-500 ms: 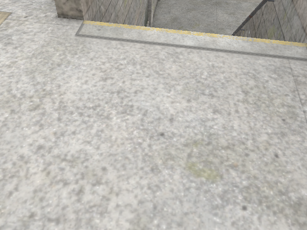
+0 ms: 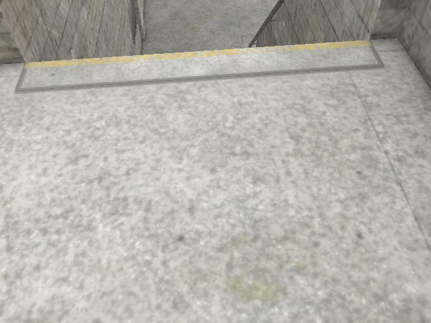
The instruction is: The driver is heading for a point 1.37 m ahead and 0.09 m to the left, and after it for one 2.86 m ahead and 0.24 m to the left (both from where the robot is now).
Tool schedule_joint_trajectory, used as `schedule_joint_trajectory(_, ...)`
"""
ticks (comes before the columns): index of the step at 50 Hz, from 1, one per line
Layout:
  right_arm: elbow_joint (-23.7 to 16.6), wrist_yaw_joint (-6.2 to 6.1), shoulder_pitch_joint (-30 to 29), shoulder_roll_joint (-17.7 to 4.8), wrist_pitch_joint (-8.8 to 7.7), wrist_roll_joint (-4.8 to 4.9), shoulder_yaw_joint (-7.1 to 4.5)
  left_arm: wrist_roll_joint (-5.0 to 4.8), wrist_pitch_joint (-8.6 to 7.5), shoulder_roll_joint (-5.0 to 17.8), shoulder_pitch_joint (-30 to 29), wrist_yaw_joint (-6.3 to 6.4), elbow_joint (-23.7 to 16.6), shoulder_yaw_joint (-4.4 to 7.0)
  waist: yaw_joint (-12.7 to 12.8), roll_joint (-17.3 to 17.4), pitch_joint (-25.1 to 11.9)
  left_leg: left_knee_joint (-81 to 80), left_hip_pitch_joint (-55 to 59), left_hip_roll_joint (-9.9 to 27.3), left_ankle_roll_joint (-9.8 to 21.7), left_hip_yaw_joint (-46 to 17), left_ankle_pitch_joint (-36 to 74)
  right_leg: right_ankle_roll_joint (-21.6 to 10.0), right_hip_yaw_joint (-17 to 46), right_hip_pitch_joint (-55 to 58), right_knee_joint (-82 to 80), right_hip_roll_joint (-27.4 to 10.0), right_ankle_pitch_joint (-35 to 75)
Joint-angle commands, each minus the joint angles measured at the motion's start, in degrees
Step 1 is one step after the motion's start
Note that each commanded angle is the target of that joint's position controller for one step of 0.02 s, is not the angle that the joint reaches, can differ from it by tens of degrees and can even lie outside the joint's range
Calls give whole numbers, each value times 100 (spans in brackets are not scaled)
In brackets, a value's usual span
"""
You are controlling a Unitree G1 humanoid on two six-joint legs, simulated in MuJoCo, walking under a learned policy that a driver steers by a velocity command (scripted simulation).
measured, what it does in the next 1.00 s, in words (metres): walks ahead: left foot, then right foot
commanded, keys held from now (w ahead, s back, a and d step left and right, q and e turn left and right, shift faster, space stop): w+e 0.20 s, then w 0.22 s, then w+q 0.58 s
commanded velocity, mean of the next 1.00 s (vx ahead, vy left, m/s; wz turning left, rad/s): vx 0.50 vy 0.00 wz -0.04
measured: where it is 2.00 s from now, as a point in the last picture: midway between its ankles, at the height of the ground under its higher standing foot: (205, 178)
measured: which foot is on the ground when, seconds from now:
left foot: up 0.00-0.24, down 0.26-0.74, up 0.76-1.00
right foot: down 0.00-0.28, up 0.30-0.72, down 0.74-1.00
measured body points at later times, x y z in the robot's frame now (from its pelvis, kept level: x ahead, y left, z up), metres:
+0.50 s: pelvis +0.27 +0.05 +0.00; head +0.29 +0.06 +0.45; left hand +0.47 +0.27 -0.11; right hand +0.26 -0.23 -0.11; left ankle +0.29 +0.14 -0.74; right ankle +0.28 -0.11 -0.67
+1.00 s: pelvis +0.50 -0.03 +0.00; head +0.51 -0.04 +0.45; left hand +0.55 +0.25 -0.11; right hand +0.65 -0.30 -0.10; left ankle +0.57 +0.13 -0.66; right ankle +0.47 -0.14 -0.74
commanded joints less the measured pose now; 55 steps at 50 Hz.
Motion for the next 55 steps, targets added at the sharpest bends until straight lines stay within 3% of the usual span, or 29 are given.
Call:
schedule_joint_trajectory(1, -394, -57, 59, -287, 65, -58, -80, -18, -93, 870, -155, 134, -467, 189, -163, -419, -11, -1026, 202, -183, -201, 293, 930, -914, 1200, -594, -817, -1277, 1275)
schedule_joint_trajectory(4, -632, -11, -669, -166, 29, 15, -13, -87, -31, 917, 191, 183, -426, 193, 169, -601, -33, -2453, 359, -480, -179, 281, 1628, -679, 1291, -311, -616, -1184, 603)
schedule_joint_trajectory(7, -821, 96, -1056, -288, -51, 95, -31, -110, 17, 975, 417, 209, -377, 196, 321, -714, -103, -3058, 559, -663, -137, 227, 1606, -617, 1689, 77, -270, -1374, 380)
schedule_joint_trajectory(10, -897, 182, -975, -517, -142, 117, -126, -106, 82, 986, 380, 248, -400, 196, 178, -879, -183, -3452, 949, -774, 52, 116, 1003, -495, 2224, 502, 216, -1579, 374)
schedule_joint_trajectory(12, -711, 168, -188, -633, -189, 91, -216, -57, 115, 863, 223, 250, -424, 154, -224, -1020, -433, -3803, 1918, -806, 332, 328, 885, -314, 2153, 566, 785, -1447, 1019)
schedule_joint_trajectory(13, -607, 134, 534, -832, -216, -1, -288, 4, 92, 586, 191, 215, -471, 45, -544, -815, -1047, -3726, 3155, -307, 663, -37, 940, -123, 1816, 241, 1859, -1160, 1128)
schedule_joint_trajectory(14, -496, 99, 1396, -1276, -198, -115, -395, -10, 43, 247, 717, 205, -542, -65, -577, 354, -1954, -3738, 5310, 884, 1420, -1840, 674, 279, 1083, -1358, 3774, -454, -155)
schedule_joint_trajectory(15, -206, 176, 1832, -1241, -122, 7, -449, -143, -19, 341, 1267, 195, -475, -100, -462, 1834, -2191, -4416, 5962, 1682, 1989, -4021, -683, 460, 815, -2773, 5081, -258, -2458)
schedule_joint_trajectory(16, -309, 175, 1554, -712, -101, 103, -314, -204, -26, 859, 917, 189, -404, 11, -549, 959, -1344, -4613, 5356, 1528, 1779, -3779, -1536, 468, 1056, -3305, 5643, -586, -2140)
schedule_joint_trajectory(17, -357, 162, 1240, -489, -47, 110, -242, -155, -12, 966, 277, 186, -511, 32, -563, 304, -687, -4652, 4596, 1258, 1540, -2836, -1324, 478, 842, -3335, 5689, -802, -1634)
schedule_joint_trajectory(18, -358, 171, 957, -430, -11, 81, -197, -58, -22, 871, -84, 177, -616, 20, -433, -16, -246, -4828, 3847, 972, 1463, -2197, -671, 489, 669, -3200, 5371, -967, -1291)
schedule_joint_trajectory(19, -341, 182, 797, -336, -10, 58, -156, 11, -24, 799, -202, 165, -648, 39, -281, 2, -74, -4974, 3424, 735, 1394, -1761, -148, 488, 582, -3019, 4991, -1181, -1038)
schedule_joint_trajectory(20, -320, 198, 731, -314, -16, 38, -140, 8, -10, 689, -119, 145, -632, 26, -161, 157, -51, -5115, 3126, 554, 1346, -1429, 191, 499, 457, -2737, 4748, -1299, -905)
schedule_joint_trajectory(22, -217, 233, 849, -356, -48, 96, -150, 39, 9, 490, -51, 129, -603, -22, -116, 314, -120, -5270, 2901, 375, 1451, -1021, 879, 568, 194, -2511, 4345, -1344, -746)
schedule_joint_trajectory(25, -106, 198, 1055, -600, -3, 161, -208, 116, -68, 333, -618, 147, -795, -105, -221, 226, -60, -5385, 2876, 315, 1547, -745, 1483, 686, 43, -2531, 3161, -1367, -230)
schedule_joint_trajectory(27, -48, 155, 1192, -695, 64, 195, -230, 95, -133, 261, -1029, 118, -857, -145, -348, 247, -34, -5356, 2796, 179, 1436, -520, 1421, 738, -14, -2228, 2242, -1244, 370)
schedule_joint_trajectory(32, 113, 101, 1675, -814, 194, 254, -246, -16, -252, 451, -1807, 3, -1037, -96, -553, 386, 7, -5057, 2904, 314, 1314, -786, 972, 796, -12, -1543, 1121, -935, 813)
schedule_joint_trajectory(34, 108, 63, 1641, -884, 256, 269, -269, -30, -309, 627, -1759, -18, -1057, -22, -402, 463, -36, -4822, 3045, 422, 1191, -1076, 739, 695, 43, -1163, 775, -905, 555)
schedule_joint_trajectory(36, 83, 35, 1564, -765, 308, 250, -225, -1, -336, 846, -1081, 30, -850, 111, -11, 438, -338, -4144, 2862, 153, 963, -998, 978, 498, -51, -7, 377, -902, 424)
schedule_joint_trajectory(37, -18, 43, 1436, -494, 295, 196, -126, 86, -349, 1107, -319, 94, -740, 209, 375, 186, -889, -2963, 2265, -197, 751, -724, 800, 220, 467, 1222, 447, -1525, 373)
schedule_joint_trajectory(38, -226, 30, 1703, 14, 228, 163, 28, 180, -289, 1634, 476, 147, -653, 350, 525, -1081, -1711, -993, 448, -894, 382, 16, -781, -384, 2099, 3222, 473, -2838, 180)
schedule_joint_trajectory(39, -309, 15, 1996, -126, 176, 303, 14, 140, -220, 1503, 734, 106, -517, 332, 433, -1973, -1929, 252, -639, -909, 303, -66, -2244, -866, 3696, 3357, -62, -3421, -902)
schedule_joint_trajectory(40, -240, 13, 1717, -600, 208, 383, -126, 77, -214, 1073, 478, 98, -535, 219, 413, -1298, -1176, 813, -952, -602, 291, -279, -1811, -703, 3209, 2675, -226, -3204, -1340)
schedule_joint_trajectory(42, -280, 35, 1302, -570, 315, 298, -165, 66, -199, 645, -222, 70, -570, 78, 130, -815, -383, 710, -756, -287, 236, -98, -963, -421, 1900, 1429, -568, -2680, -769)
schedule_joint_trajectory(43, -302, 53, 1236, -501, 377, 260, -188, 96, -206, 528, -459, 61, -553, 49, -20, -914, -170, 547, -578, -145, 211, -90, -703, -366, 1461, 984, -758, -2501, -424)
schedule_joint_trajectory(45, -345, 100, 1232, -300, 477, 250, -163, 135, -262, 593, -620, 60, -474, 95, -171, -926, -32, 498, -259, -58, 145, 0, -315, -371, 815, 460, -1049, -2357, 228)
schedule_joint_trajectory(48, -515, 107, 966, -243, 521, 208, -159, 146, -322, 766, -541, 96, -295, 166, -196, -648, 43, 100, -461, -34, 45, -58, 229, -454, 188, 464, -1156, -2386, 1075)
schedule_joint_trajectory(52, -748, 233, 307, -139, 468, 203, -94, 112, -265, 982, -427, 151, -123, 205, 20, -549, 161, -1245, -325, -84, 115, 192, 1258, -304, -529, 668, -1128, -2293, 1286)
schedule_joint_trajectory(55, -1012, 354, -291, -105, 459, 208, -58, 46, -193, 1185, -185, 165, 7, 244, 241, -488, 321, -1965, -235, -140, 241, 482, 1333, -216, -780, 967, -1073, -2417, 1164)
